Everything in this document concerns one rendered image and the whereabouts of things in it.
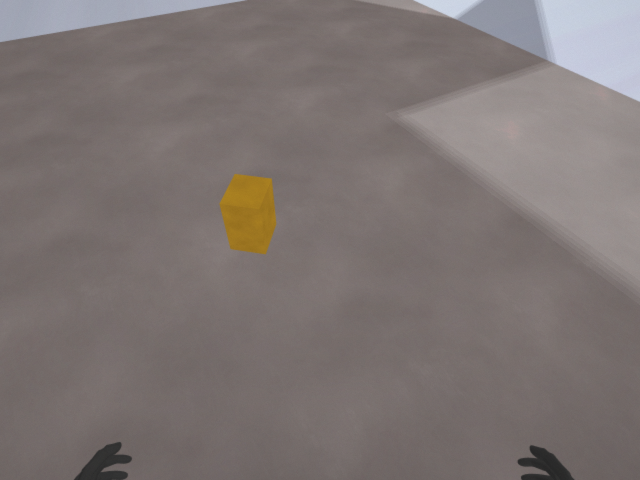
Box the carton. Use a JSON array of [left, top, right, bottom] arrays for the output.
[[220, 174, 276, 254]]

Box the robot right hand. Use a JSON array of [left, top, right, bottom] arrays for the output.
[[518, 445, 574, 480]]

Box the robot left hand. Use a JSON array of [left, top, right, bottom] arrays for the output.
[[74, 442, 132, 480]]

